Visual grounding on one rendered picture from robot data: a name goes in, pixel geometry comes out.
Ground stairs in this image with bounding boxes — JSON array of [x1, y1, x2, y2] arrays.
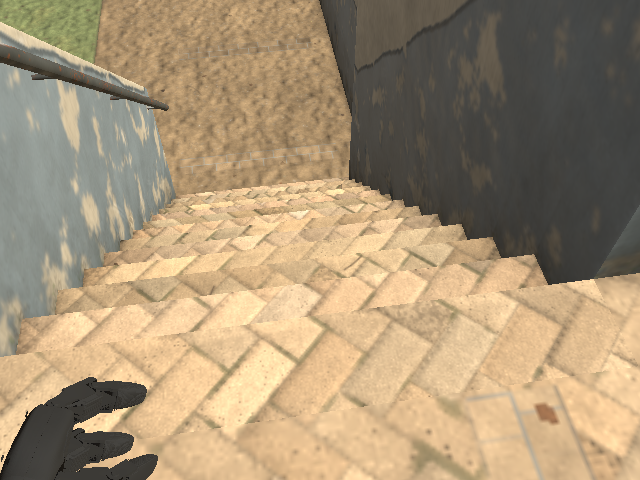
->
[[16, 177, 548, 355]]

